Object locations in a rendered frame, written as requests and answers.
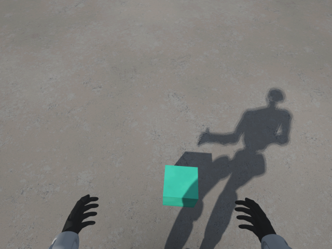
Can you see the carton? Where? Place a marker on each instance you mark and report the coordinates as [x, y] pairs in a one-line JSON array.
[[180, 186]]

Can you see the left robot hand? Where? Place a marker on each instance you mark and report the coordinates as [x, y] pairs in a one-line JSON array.
[[74, 221]]

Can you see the right robot hand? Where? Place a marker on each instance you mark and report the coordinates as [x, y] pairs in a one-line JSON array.
[[261, 224]]

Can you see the robot left forearm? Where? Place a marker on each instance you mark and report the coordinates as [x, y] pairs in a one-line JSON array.
[[65, 240]]

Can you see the robot right forearm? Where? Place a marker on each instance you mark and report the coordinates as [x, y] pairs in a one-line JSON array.
[[274, 241]]

